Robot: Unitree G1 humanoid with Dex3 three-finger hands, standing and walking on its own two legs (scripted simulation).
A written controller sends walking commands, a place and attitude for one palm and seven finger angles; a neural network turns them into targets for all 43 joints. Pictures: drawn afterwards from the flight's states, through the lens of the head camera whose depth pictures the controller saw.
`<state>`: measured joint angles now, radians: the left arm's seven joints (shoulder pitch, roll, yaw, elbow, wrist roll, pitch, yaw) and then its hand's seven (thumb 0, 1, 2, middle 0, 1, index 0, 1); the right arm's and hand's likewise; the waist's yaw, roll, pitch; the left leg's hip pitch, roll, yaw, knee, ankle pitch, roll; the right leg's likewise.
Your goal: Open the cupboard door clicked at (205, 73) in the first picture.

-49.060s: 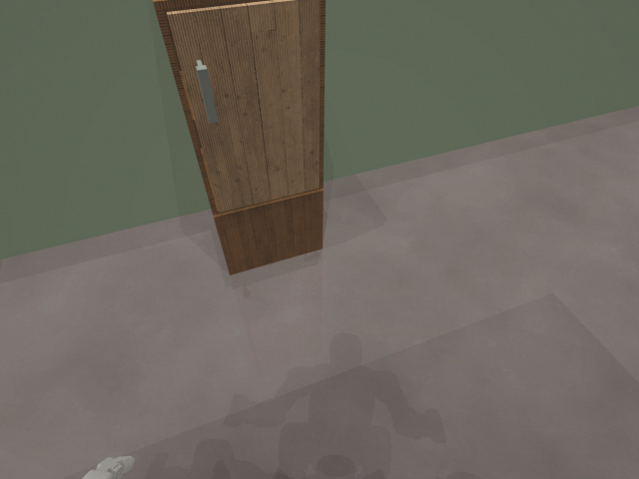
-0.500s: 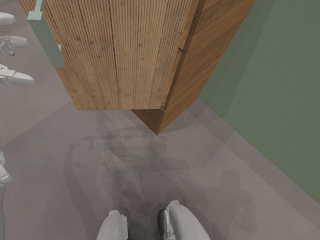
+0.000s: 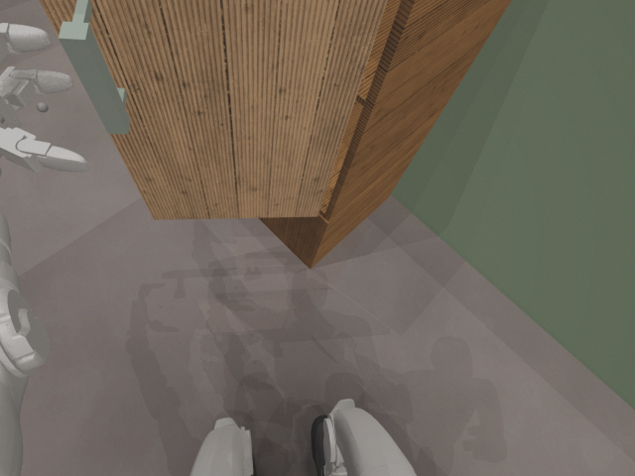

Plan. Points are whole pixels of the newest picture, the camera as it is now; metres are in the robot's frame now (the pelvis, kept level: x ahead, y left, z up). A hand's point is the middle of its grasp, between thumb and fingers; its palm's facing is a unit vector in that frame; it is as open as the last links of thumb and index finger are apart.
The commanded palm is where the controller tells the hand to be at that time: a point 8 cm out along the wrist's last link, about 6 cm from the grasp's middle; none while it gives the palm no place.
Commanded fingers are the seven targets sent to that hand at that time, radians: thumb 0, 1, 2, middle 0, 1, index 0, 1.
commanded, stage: slide the fingers in behind the handle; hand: left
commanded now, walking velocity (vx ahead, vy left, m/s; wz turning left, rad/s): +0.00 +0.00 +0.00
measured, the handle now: (102, 71) +0.57 +0.21 +0.09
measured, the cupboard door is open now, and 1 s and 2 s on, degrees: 50 50 51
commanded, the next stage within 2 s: close the thumb around the handle in 1.26 s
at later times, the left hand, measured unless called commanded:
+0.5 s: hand (86, 107) +0.52 +0.22 +0.08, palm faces +0.00 -1.00 -0.01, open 14.0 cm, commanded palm +0.50 +0.26 +0.08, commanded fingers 0.00 -0.50 0.30 -0.30 -1.20 -0.30 -1.20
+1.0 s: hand (121, 111) +0.52 +0.19 +0.08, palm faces +0.00 -1.00 -0.01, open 14.0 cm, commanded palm +0.50 +0.24 +0.08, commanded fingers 0.00 -0.50 0.30 -0.30 -1.20 -0.30 -1.20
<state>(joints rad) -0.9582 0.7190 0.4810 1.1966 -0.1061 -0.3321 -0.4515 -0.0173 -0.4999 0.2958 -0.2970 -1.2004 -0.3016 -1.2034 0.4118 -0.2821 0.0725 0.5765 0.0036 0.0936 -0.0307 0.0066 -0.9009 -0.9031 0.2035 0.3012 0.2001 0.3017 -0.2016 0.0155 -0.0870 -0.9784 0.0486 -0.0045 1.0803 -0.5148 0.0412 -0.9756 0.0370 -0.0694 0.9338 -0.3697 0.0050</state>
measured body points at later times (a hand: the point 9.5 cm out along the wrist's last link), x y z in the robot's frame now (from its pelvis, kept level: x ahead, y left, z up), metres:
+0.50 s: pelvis +0.00 +0.00 +0.00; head +0.15 +0.03 +0.43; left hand +0.51 +0.27 +0.09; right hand +0.01 -0.26 -0.10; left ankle -0.01 +0.08 -0.67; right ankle +0.03 -0.13 -0.67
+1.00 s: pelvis +0.00 -0.02 +0.00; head +0.14 +0.01 +0.43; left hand +0.51 +0.24 +0.08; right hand +0.00 -0.28 -0.10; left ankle -0.01 +0.08 -0.67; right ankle +0.03 -0.13 -0.67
